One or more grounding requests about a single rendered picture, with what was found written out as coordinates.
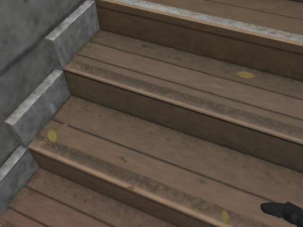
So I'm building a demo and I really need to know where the right robot hand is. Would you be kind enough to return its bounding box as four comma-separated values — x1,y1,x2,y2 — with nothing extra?
260,201,303,227

